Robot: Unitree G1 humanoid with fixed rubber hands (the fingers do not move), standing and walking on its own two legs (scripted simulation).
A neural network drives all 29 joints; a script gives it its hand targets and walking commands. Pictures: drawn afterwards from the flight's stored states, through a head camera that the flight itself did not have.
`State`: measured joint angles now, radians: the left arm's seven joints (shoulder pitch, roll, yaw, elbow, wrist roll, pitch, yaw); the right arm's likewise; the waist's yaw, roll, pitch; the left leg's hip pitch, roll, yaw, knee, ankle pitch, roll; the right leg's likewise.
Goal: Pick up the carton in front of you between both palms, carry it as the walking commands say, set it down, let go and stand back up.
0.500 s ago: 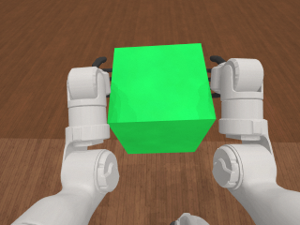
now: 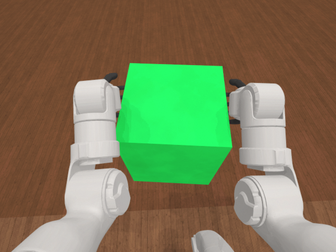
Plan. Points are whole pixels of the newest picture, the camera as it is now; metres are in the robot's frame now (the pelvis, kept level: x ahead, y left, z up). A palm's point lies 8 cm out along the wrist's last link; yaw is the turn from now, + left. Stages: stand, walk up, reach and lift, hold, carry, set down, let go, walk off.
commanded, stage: carry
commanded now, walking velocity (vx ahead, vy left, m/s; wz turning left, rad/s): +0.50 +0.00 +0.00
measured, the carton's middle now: (173, 130) +0.39 -0.03 +0.05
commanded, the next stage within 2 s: none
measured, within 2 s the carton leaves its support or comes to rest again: neither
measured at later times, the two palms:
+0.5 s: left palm (80, 4) +0.71 +0.18 +0.24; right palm out of the picture +0.74 -0.10 +0.23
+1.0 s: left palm out of the picture +1.07 +0.13 +0.25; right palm out of the picture +1.06 -0.16 +0.24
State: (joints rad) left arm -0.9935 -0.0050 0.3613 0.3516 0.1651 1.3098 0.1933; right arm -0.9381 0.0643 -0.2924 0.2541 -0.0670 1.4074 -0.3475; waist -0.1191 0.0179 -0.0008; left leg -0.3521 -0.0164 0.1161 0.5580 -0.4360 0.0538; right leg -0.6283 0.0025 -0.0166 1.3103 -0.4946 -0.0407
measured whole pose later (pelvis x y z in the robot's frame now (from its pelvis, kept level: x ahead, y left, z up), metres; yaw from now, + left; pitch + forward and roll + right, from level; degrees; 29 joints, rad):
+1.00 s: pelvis +0.67 -0.02 +0.05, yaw +1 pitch +4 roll +0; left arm -1.02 -0.02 0.34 0.31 0.18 1.31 0.21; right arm -1.05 0.02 -0.32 0.35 -0.11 1.37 -0.29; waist -0.03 0.02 -0.05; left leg -0.23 0.02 0.04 0.90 -0.48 0.00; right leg -0.52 0.02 -0.14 0.55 -0.08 -0.09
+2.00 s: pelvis +1.30 -0.03 +0.08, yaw +3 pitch +4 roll +0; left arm -0.34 -0.17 0.17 -0.02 0.12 1.19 0.26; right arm -0.32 0.16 -0.15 -0.04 -0.13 1.25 -0.26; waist 0.02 0.03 -0.12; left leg -0.50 0.09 0.08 1.03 -0.35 -0.01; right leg -0.31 -0.06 -0.23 0.41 -0.17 -0.05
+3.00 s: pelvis +1.67 +0.02 +0.07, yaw +1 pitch +4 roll +0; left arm -0.30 -0.16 0.14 0.06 0.17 1.02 0.21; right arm -0.28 0.16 -0.12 0.06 -0.17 1.07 -0.22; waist 0.00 0.00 -0.14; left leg -0.20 0.07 0.19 0.52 -0.34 -0.02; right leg -0.28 -0.07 -0.16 0.54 -0.29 0.01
